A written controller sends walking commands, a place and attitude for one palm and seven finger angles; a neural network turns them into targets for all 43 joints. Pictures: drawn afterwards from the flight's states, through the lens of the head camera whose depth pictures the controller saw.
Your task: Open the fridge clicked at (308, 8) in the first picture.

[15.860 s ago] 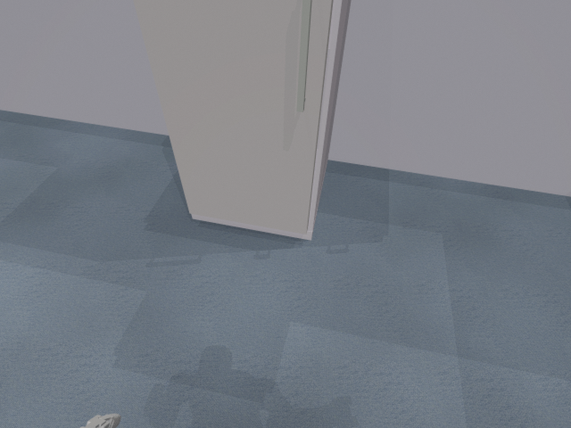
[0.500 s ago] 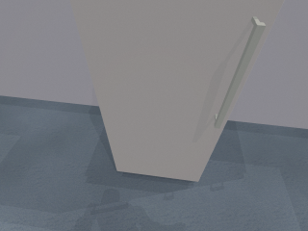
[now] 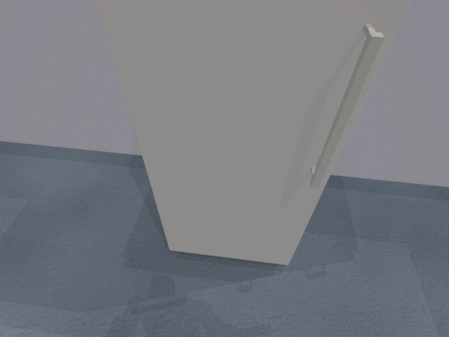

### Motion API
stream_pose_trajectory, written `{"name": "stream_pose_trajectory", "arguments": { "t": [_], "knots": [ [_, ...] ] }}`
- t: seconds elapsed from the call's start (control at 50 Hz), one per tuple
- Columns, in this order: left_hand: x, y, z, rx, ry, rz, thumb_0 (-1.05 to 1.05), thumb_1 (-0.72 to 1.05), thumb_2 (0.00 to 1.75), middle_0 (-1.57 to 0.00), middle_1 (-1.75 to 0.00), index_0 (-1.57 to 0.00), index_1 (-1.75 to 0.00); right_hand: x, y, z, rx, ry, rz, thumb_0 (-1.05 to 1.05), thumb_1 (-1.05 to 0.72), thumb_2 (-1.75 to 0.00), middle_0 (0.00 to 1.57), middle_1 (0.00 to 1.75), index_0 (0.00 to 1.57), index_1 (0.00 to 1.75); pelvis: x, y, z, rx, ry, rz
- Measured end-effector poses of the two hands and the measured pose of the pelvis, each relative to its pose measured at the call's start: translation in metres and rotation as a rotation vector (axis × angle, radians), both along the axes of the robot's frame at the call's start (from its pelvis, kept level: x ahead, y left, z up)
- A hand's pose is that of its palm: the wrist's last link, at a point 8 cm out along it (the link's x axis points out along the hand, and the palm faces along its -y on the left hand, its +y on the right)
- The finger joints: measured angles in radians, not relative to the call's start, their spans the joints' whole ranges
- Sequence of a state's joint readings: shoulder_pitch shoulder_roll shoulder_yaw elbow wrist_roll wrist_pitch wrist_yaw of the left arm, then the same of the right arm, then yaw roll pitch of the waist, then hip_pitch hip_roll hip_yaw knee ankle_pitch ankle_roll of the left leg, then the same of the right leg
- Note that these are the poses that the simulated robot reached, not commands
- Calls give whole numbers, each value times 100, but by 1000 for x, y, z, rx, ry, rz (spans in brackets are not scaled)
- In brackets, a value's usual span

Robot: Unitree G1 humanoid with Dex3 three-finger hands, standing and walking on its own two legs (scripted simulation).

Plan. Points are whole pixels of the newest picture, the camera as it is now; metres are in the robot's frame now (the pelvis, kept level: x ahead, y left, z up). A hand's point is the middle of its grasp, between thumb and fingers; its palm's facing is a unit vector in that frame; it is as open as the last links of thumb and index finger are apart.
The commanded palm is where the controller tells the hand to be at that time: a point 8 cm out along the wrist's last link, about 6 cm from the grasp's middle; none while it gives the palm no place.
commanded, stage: look again from close up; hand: right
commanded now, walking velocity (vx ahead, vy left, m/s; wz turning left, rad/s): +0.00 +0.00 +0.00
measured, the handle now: (336, 121) +0.53 -0.20 +0.12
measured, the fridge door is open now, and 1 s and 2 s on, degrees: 0 0 0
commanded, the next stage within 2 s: raise the hand to about handle height in 0.68 s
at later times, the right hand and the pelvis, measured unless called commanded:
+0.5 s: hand out of the picture +0.07 -0.25 -0.16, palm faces -0.02 +0.94 -0.34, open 7.4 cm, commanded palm none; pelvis +0.00 +0.00 +0.00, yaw +0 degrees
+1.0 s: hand (381, 305) +0.20 -0.25 -0.01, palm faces +0.29 +0.95 -0.13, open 7.7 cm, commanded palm +0.11 -0.29 -0.05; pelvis -0.02 +0.01 -0.02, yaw +0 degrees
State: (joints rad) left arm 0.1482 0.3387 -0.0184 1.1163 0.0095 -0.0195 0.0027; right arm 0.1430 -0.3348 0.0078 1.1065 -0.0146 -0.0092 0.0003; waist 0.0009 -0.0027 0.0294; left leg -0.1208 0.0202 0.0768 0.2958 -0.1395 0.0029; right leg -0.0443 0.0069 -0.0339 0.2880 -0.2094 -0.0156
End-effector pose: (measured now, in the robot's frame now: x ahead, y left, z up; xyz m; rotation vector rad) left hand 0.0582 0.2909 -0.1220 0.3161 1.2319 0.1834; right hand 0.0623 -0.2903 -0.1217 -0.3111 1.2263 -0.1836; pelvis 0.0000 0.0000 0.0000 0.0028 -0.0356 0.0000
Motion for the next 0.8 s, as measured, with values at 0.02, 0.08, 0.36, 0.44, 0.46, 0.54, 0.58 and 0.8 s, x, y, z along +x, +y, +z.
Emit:
{"name": "stream_pose_trajectory", "arguments": {
  "t": [0.02,0.08,0.36,0.44,0.46,0.54,0.58,0.8],
  "knots": [
    [0,0,0,0,0,-1,1,91,90,-20,-30,-21,-30,0,0,0,0,1,0,1,-91,-90,21,30,20,30,0,0,0,0,0,0],
    [1,-1,0,-2,0,-2,1,91,90,-21,-30,-21,-30,-1,-1,0,-2,4,-1,1,-91,-90,21,30,20,30,0,0,0,0,1,0],
    [5,0,0,-1,-3,-5,1,91,90,-21,-30,-21,-30,0,-2,1,-6,7,-7,1,-91,-90,21,30,20,30,3,0,0,-1,1,-2],
    [6,1,0,0,-5,-6,1,91,90,-21,-30,-21,-30,0,-1,1,-5,6,-7,1,-91,-90,21,30,20,30,3,0,0,-1,1,-1],
    [6,1,0,1,-4,-6,1,91,90,-21,-30,-21,-30,1,-1,1,-5,5,-7,1,-91,-90,21,30,20,30,3,1,0,-1,1,-1],
    [6,2,0,2,-4,-7,1,91,90,-21,-30,-21,-30,1,0,1,-4,5,-6,1,-91,-90,21,30,20,30,3,1,0,-1,2,-1],
    [6,3,0,3,-3,-6,1,91,90,-21,-30,-21,-30,2,0,1,-4,5,-5,1,-91,-90,21,30,20,30,3,2,0,-1,2,-1],
    [5,5,-1,0,-5,0,1,91,90,-20,-30,-21,-30,3,3,1,-12,0,-6,1,-91,-90,21,30,20,30,4,4,-1,1,9,2]
  ]
}}
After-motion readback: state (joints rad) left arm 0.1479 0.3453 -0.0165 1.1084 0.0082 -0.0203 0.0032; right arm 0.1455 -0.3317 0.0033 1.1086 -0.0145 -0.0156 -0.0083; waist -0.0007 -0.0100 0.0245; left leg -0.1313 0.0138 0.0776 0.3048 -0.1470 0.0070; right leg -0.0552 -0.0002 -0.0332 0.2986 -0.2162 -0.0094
